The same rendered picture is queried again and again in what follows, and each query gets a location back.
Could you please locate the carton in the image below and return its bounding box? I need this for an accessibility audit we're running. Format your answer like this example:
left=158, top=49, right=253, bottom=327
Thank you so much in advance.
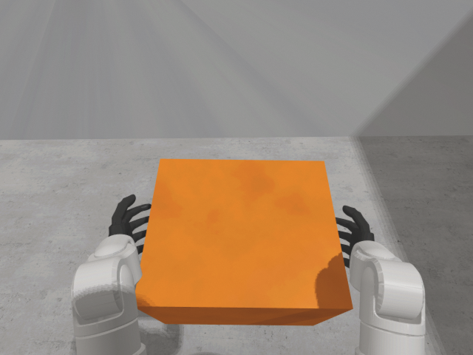
left=135, top=159, right=353, bottom=325

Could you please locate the robot right hand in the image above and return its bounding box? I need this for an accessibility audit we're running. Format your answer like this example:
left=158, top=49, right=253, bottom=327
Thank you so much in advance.
left=336, top=206, right=375, bottom=268

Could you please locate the robot right forearm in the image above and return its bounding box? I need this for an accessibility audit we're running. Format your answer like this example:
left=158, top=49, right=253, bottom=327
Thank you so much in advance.
left=350, top=240, right=426, bottom=355

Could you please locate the robot left hand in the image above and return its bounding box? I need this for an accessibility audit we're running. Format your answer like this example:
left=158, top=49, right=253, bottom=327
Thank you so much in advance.
left=109, top=195, right=152, bottom=254

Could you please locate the robot left forearm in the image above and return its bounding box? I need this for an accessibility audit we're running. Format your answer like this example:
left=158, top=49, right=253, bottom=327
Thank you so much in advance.
left=70, top=234, right=147, bottom=355

